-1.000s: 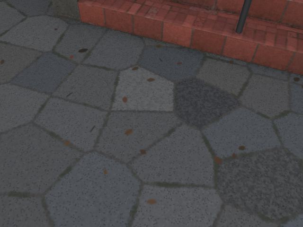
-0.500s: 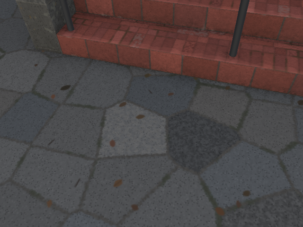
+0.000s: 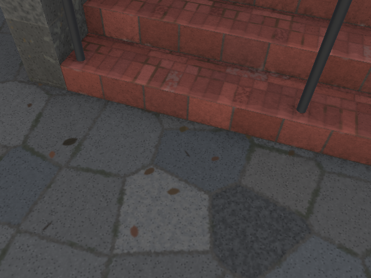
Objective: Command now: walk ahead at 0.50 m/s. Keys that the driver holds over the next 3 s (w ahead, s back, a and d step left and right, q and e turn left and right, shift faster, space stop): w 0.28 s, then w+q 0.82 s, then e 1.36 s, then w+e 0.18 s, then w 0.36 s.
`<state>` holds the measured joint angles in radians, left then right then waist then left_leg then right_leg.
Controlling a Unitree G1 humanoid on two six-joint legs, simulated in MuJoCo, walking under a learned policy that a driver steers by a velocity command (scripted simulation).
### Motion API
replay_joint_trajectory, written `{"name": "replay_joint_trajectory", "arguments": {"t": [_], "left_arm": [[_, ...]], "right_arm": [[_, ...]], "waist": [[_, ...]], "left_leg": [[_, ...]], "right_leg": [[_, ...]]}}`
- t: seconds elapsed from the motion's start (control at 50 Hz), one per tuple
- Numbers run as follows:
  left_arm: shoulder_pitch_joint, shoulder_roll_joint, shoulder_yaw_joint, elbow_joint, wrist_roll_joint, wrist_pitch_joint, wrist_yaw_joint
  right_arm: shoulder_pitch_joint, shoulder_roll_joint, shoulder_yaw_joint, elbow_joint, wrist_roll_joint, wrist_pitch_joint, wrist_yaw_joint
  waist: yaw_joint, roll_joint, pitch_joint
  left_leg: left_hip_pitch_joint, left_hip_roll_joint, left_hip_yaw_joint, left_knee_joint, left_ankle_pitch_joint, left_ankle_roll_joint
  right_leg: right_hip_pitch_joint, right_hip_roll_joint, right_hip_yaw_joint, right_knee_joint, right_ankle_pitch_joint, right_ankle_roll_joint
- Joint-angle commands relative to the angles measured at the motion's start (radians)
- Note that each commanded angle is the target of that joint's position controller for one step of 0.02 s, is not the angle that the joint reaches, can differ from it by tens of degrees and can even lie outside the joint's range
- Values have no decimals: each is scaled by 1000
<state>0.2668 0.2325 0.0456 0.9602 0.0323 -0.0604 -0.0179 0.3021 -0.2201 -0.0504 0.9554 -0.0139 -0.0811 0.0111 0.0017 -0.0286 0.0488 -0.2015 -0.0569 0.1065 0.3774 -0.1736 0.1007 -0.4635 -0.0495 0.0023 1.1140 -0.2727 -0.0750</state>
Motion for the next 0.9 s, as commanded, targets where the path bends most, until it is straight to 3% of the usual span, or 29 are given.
{"name": "replay_joint_trajectory", "arguments": {"t": [0.02,0.14,0.24,0.3,0.32,0.34,0.36,0.38,0.4,0.42,0.44,0.46,0.5,0.56,0.6,0.7,0.8,0.86,0.9], "left_arm": [[47,25,5,-26,6,17,-11],[-203,16,-8,-101,-6,17,-15],[-325,21,-12,-140,-9,10,-12],[-316,38,-4,-150,-9,-2,-8],[-257,48,2,-135,-10,-9,-3],[-135,64,13,-96,-8,-17,5],[46,100,30,-39,4,-31,17],[206,199,56,-19,34,-39,32],[207,249,69,-23,27,-28,22],[118,173,55,-36,-4,-17,16],[19,108,37,-51,-11,-20,14],[-29,68,26,-54,-9,-27,12],[-27,29,14,-34,-16,-40,25],[37,47,18,-6,-24,-63,30],[65,57,20,3,-20,-68,32],[118,57,15,22,-16,-69,37],[202,86,20,53,-11,-52,53],[184,119,30,49,-6,-34,61],[169,151,40,37,-6,-15,58]], "right_arm": [[70,-94,-14,-5,7,-27,-4],[168,-84,-3,37,7,-24,-7],[242,-90,-1,76,-4,-19,-19],[230,-100,-5,89,-11,-13,-29],[209,-109,-7,88,-13,-11,-30],[188,-119,-9,86,-12,-9,-29],[168,-113,-5,77,-4,-9,-25],[184,-54,12,35,22,-12,-17],[296,-1,17,41,44,-5,-20],[206,-102,-12,48,16,6,-26],[135,-85,-13,26,12,3,-20],[107,-59,-11,24,8,6,-15],[118,-33,-14,27,-16,33,0],[70,-10,-18,0,-17,60,15],[-5,-12,-18,-29,-17,69,21],[-190,-6,-5,-100,-13,66,35],[-321,-17,2,-160,-20,62,46],[-263,-41,-10,-152,-24,63,41],[-98,-79,-31,-106,-26,56,32]], "waist": [[27,82,-3],[-27,84,52],[-61,95,69],[-38,94,66],[-5,99,40],[46,93,-20],[119,58,-121],[150,-67,-269],[98,-211,-367],[80,-38,-248],[47,-16,-112],[24,-5,-52],[-18,-40,-14],[-35,-32,-4],[-29,-30,15],[0,-30,56],[32,-33,72],[-11,-68,22],[-77,-72,-77]], "left_leg": [[50,264,-235,-244,195,108],[115,226,-157,-265,293,88],[248,261,-147,-224,394,95],[308,289,-152,-142,560,88],[303,285,-151,-70,693,77],[284,265,-144,63,782,64],[171,219,-116,265,689,45],[-99,138,-71,590,315,13],[-353,-11,-70,867,-383,-4],[-403,60,-163,913,-294,11],[-405,96,-167,876,-195,11],[-375,128,-163,833,-138,8],[-318,152,-154,790,-100,-11],[-367,161,-134,773,-37,-26],[-437,171,-123,737,34,-34],[-460,154,-62,466,187,-42],[-438,120,20,293,130,6],[-318,41,71,262,-14,64],[-128,-29,78,214,-99,114]], "right_leg": [[-107,-51,0,-35,81,23],[-186,-47,-53,-336,263,55],[-172,-12,-78,-490,262,28],[-106,16,-80,-549,162,-11],[-15,44,-85,-574,120,-26],[131,76,-96,-619,112,-43],[382,49,-64,-660,153,-72],[683,-216,241,-687,36,-138],[811,-430,621,-807,15,-235],[681,-367,552,-836,-77,-196],[524,-328,402,-882,-57,-160],[422,-282,292,-922,13,-122],[321,-221,139,-955,124,-74],[319,-210,28,-975,250,-68],[333,-202,-29,-989,277,-65],[372,-173,-155,-985,396,-51],[529,-219,-222,-932,551,-49],[596,-233,-272,-762,945,-39],[576,-235,-282,-476,1036,-38]]}}
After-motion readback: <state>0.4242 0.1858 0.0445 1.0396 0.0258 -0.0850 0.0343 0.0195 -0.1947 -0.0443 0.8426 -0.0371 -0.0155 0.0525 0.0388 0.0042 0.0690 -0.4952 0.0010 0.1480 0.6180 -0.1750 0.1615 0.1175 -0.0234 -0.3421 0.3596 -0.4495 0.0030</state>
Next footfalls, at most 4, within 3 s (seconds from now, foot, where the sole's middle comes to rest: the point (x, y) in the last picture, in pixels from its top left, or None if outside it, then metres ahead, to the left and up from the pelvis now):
0.36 right None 0.37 -0.12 -0.78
0.92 left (159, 245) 0.61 0.11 -0.78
1.42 right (165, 182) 0.88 0.09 -0.78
1.96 left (123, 202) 0.79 0.26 -0.78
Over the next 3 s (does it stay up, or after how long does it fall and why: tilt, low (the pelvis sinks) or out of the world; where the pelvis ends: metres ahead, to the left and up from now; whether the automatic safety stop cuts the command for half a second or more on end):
stays up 0.88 0.10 -0.01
